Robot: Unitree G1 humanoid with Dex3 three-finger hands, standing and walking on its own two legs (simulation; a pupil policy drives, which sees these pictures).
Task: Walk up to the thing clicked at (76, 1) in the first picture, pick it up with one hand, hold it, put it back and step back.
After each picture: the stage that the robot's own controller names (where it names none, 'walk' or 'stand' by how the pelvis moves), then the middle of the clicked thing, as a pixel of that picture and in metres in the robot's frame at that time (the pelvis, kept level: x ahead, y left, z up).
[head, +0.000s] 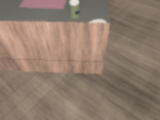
stand; (74, 9) +1.05 +0.06 -0.10
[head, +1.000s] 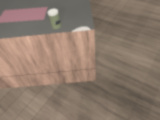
walk; (54, 19) +0.92 +0.22 -0.09
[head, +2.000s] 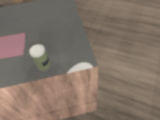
walk; (40, 58) +0.52 +0.23 -0.07
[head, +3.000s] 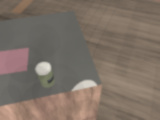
stand; (45, 75) +0.47 +0.19 -0.10
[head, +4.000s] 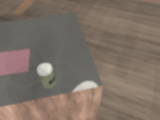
stand; (46, 76) +0.47 +0.18 -0.11
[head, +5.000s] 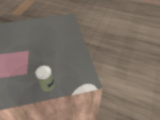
stand; (45, 79) +0.46 +0.19 -0.11
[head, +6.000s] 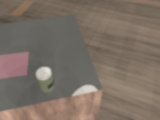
stand; (45, 80) +0.45 +0.19 -0.11
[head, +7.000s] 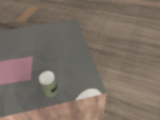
rise first; (49, 84) +0.44 +0.19 -0.10
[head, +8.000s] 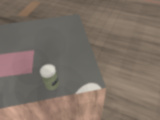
go down; (50, 77) +0.46 +0.19 -0.10
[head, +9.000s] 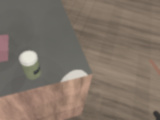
go down; (30, 65) +0.48 +0.18 -0.07
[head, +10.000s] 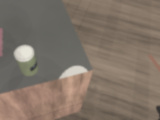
go down; (27, 61) +0.47 +0.19 -0.04
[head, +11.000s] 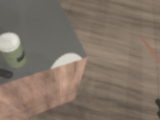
close in; (12, 51) +0.47 +0.20 -0.01
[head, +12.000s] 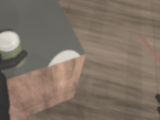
close; (12, 50) +0.47 +0.18 +0.01
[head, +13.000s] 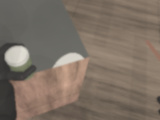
lift; (21, 64) +0.42 +0.17 +0.00
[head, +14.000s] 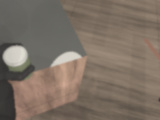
lift; (19, 64) +0.42 +0.17 +0.00
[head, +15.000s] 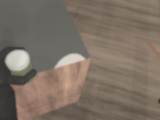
lift; (21, 68) +0.41 +0.17 +0.00
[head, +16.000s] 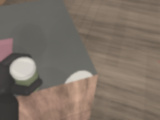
lift; (27, 76) +0.35 +0.17 +0.08
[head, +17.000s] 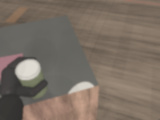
hold; (33, 79) +0.33 +0.16 +0.11
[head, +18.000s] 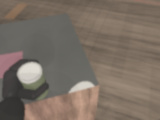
hold; (34, 82) +0.32 +0.16 +0.09
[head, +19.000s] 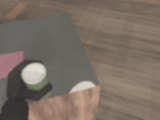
crouch; (38, 82) +0.33 +0.15 +0.08
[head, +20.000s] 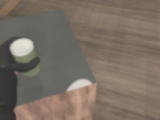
crouch; (26, 58) +0.41 +0.18 +0.10
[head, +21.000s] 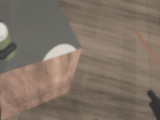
lower; (0, 42) +0.49 +0.20 +0.02
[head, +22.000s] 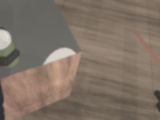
lower; (4, 49) +0.47 +0.19 +0.01
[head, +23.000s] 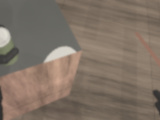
lower; (3, 47) +0.47 +0.19 +0.01
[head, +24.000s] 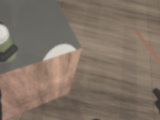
lower; (1, 44) +0.48 +0.19 +0.02
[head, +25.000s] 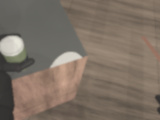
open; (16, 54) +0.45 +0.17 +0.00
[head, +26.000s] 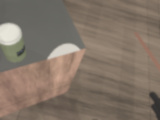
sink last; (12, 44) +0.47 +0.17 +0.01
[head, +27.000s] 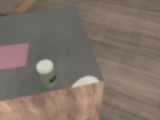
sink last; (47, 74) +0.45 +0.18 -0.05
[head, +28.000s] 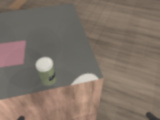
stand; (46, 71) +0.45 +0.17 -0.05
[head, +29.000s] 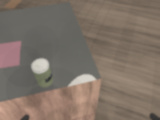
stand; (42, 73) +0.44 +0.18 -0.04
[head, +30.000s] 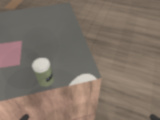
stand; (43, 72) +0.44 +0.18 -0.04
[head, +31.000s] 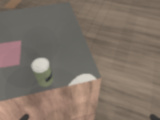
stand; (43, 72) +0.44 +0.18 -0.04
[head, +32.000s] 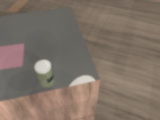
stand; (45, 74) +0.45 +0.18 -0.06
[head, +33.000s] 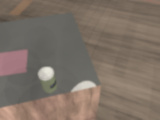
walk; (48, 80) +0.45 +0.18 -0.10
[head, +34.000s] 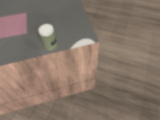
walk; (48, 37) +0.61 +0.18 -0.08
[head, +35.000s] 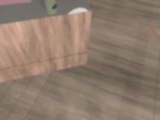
walk; (50, 2) +0.89 +0.18 -0.08
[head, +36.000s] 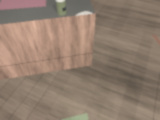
stand; (61, 6) +1.04 +0.17 -0.09
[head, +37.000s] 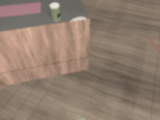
stand; (55, 12) +1.03 +0.19 -0.11
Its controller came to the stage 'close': yes
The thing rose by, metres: 0.20
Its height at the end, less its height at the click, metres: +0.00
